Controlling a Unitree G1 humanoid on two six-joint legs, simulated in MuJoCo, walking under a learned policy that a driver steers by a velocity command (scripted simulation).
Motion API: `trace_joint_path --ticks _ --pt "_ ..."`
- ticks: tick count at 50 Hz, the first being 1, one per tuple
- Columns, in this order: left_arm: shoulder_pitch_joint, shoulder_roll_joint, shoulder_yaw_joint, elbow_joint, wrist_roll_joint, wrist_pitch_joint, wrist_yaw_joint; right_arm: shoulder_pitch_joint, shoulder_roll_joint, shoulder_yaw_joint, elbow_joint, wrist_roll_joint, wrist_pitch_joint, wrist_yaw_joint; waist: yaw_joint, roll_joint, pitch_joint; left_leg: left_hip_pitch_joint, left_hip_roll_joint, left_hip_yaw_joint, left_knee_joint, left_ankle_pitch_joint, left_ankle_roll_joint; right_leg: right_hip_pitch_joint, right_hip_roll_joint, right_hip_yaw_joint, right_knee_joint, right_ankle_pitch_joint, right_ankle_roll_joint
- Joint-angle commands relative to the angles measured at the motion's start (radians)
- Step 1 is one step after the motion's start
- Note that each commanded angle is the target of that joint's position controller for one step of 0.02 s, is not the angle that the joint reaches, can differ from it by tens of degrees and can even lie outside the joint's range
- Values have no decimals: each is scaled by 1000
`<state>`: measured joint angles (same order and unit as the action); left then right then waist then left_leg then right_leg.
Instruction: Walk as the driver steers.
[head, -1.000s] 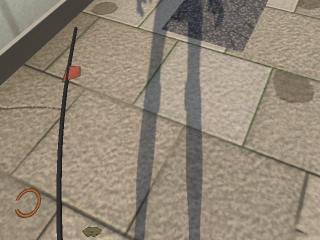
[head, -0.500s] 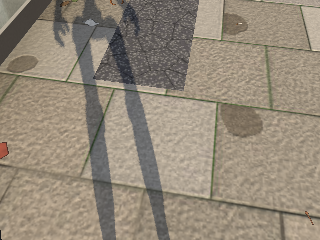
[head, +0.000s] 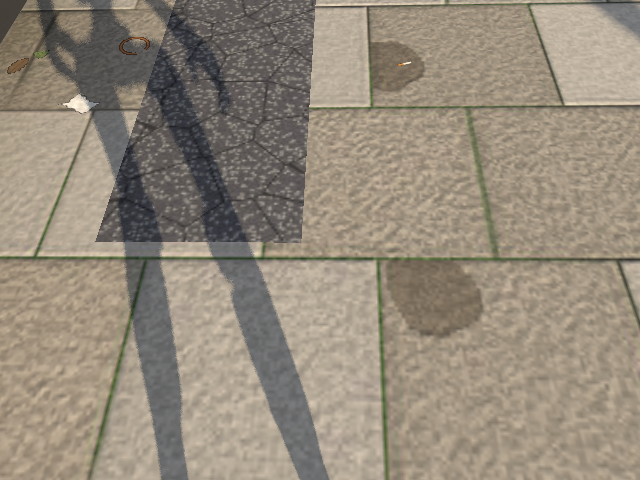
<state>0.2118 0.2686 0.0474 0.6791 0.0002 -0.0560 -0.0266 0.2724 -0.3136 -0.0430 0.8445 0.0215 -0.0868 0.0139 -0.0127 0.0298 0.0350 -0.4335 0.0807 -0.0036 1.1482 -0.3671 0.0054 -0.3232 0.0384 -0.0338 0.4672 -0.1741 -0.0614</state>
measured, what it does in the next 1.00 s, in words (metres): walks ahead, turning right: left foot, then right foot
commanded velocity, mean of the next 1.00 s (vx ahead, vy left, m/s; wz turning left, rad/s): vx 0.45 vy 0.00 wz -0.47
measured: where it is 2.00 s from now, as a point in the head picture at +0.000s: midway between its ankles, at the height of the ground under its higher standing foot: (474, 376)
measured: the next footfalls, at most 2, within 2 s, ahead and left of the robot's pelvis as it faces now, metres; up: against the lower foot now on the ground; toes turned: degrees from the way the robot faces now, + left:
left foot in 0.34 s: +0.37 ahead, +0.14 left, +0.00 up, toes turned -8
right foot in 0.86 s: +0.55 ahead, -0.20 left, +0.00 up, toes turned -27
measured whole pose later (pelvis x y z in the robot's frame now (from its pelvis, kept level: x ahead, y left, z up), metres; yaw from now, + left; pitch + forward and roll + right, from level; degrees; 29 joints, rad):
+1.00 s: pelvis +0.47 -0.08 -0.01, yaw -29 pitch +2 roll +1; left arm 0.16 0.31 0.07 0.63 -0.01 -0.02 -0.02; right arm 0.14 -0.32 -0.06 0.79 0.00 -0.06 -0.01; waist -0.01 0.02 0.10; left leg -0.46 0.05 -0.02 1.22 -0.47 -0.05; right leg -0.42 0.07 0.00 0.52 -0.13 -0.09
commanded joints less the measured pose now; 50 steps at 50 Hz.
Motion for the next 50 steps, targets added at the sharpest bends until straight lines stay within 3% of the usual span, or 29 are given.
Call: trace_joint_path --ticks 1,5,8,12,15,16,17,18,19,20,21,22,23,25,30,34,38,40,41,42,43,44,45,46,47,48,50 --pt "23 112 35 -37 2 -29 2 16 -72 -20 -62 -7 2 0 -4 -110 -89 -184 71 -54 -33 84 -11 203 -268 305 -277 192 -205" --pt "60 150 47 5 -8 -36 17 -116 -45 -10 -109 -30 11 -5 10 -73 -12 -222 56 -47 -272 257 -47 145 -231 229 -329 212 -204" --pt "105 176 55 32 -14 -26 30 -233 -28 0 -134 -24 -3 7 49 -77 11 -155 7 -33 -493 425 -55 124 -194 184 -323 165 -168" --pt "174 190 62 72 -28 -15 38 -327 -53 -4 -166 -12 -16 22 71 -87 21 -98 -25 -59 -617 449 -43 178 -228 241 -262 101 -145" --pt "177 196 67 85 -23 -1 45 -287 -93 -20 -159 -12 -27 24 37 -120 1 -12 -39 -57 -664 345 -11 232 -251 298 -172 120 -116" --pt "171 185 64 85 -20 5 45 -221 -108 -30 -141 -13 -30 21 0 -124 -29 87 -50 -37 -691 316 7 223 -227 293 -103 172 -98" --pt "174 149 51 80 -13 7 44 -102 -148 -50 -113 -20 -33 13 -54 -106 -115 277 -23 -47 -688 314 40 173 -165 257 55 208 -67" --pt "180 87 28 50 8 8 45 61 -213 -67 -97 -32 -32 4 -111 22 -281 550 160 -228 -657 298 95 15 -80 189 364 -7 -26" --pt "309 21 11 22 -25 -8 44 98 -264 -81 -74 -35 -17 9 -41 342 -384 803 344 -674 -792 25 231 -329 28 124 673 -426 28" --pt "270 128 34 48 -43 -10 46 70 -156 -55 -92 -24 -15 12 -69 210 -302 742 323 -701 -851 -142 211 -429 -31 205 797 -401 32" --pt "178 173 49 31 -47 -6 45 22 -105 -41 -97 -20 -13 8 -76 130 -184 627 294 -537 -862 -115 173 -462 -67 186 813 -311 31" --pt "143 162 49 27 -40 0 48 -35 -87 -35 -100 -27 -13 8 -48 67 -126 513 256 -427 -880 6 158 -423 -106 165 793 -234 36" --pt "118 149 52 21 -30 5 47 -70 -60 -30 -94 -31 -12 7 -29 66 -77 428 223 -341 -904 98 158 -400 -132 163 748 -184 39" --pt "127 111 51 18 -34 23 40 -98 -49 -30 -84 -37 -20 2 2 100 -50 332 193 -220 -957 194 158 -326 -166 151 704 -135 44" --pt "37 71 39 -31 -23 39 31 -79 -103 -53 -49 -31 -28 -9 -1 42 -6 334 202 -42 -1018 361 185 -384 -180 135 527 16 64" --pt "-80 52 27 -63 -23 29 2 -60 -133 -62 -38 -24 -13 -17 -40 26 23 356 179 97 -1023 406 159 -331 -162 63 308 175 53" --pt "-170 65 28 -108 -23 34 -19 -14 -168 -75 -15 -2 10 -18 -57 24 55 459 214 152 -990 448 133 -321 -142 18 196 131 18" --pt "-144 98 45 -117 -10 38 -24 -38 -196 -84 -20 9 28 -24 -17 45 32 498 209 191 -854 808 107 -241 -85 -35 161 41 -12" --pt "-69 127 62 -103 -5 39 -24 -49 -208 -88 -26 18 37 -28 29 59 -21 500 195 207 -723 985 90 -137 -39 -65 146 16 -34" --pt "83 170 89 -61 -6 38 -18 -66 -196 -84 -34 24 44 -32 112 38 -101 446 155 232 -523 1012 56 64 12 -80 69 111 -65" --pt "212 242 119 -29 -7 47 4 -39 -156 -69 -44 0 39 -31 164 -53 -181 238 102 236 -241 729 -9 340 -38 35 39 332 -109" --pt "152 369 128 -53 -4 49 20 74 -15 -23 -94 -64 24 -17 17 -356 -278 -185 -82 186 142 -278 -85 668 -323 493 86 650 -290" --pt "162 313 110 -108 1 37 9 51 -93 -27 -81 -36 3 -8 93 -214 -502 -224 -105 -55 286 -349 -78 693 -421 735 -24 532 -385" --pt "119 255 92 -107 1 25 -1 -72 -142 -43 -111 5 -1 -8 110 -114 -386 -278 -61 -78 274 -246 -56 605 -373 596 -57 523 -333" --pt "69 222 84 -96 -15 19 0 -104 -124 -37 -122 1 -1 -18 75 -66 -256 -293 -26 -64 190 -157 -46 463 -317 485 -70 486 -280" --pt "18 195 76 -99 -21 20 5 -104 -126 -40 -110 -20 5 -32 42 -41 -185 -259 5 -66 122 -96 -51 335 -280 423 -87 474 -244" --pt "-43 184 69 -121 4 25 15 -74 -140 -49 -110 -28 33 -39 -14 -80 -154 -134 10 -73 60 -37 -55 152 -241 369 -130 519 -229"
